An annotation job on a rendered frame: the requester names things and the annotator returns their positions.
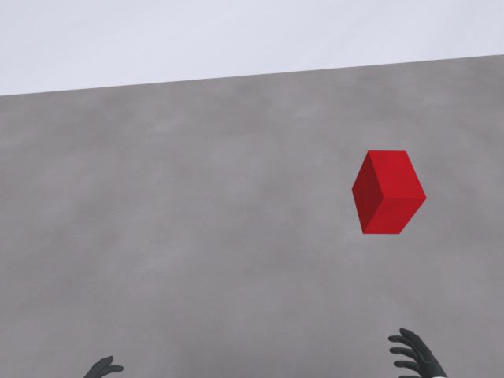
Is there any robot left hand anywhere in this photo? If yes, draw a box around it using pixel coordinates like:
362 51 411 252
84 356 124 378

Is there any robot right hand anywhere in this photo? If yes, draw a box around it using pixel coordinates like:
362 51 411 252
388 328 447 378

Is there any carton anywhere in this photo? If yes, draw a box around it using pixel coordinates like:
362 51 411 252
352 150 426 234

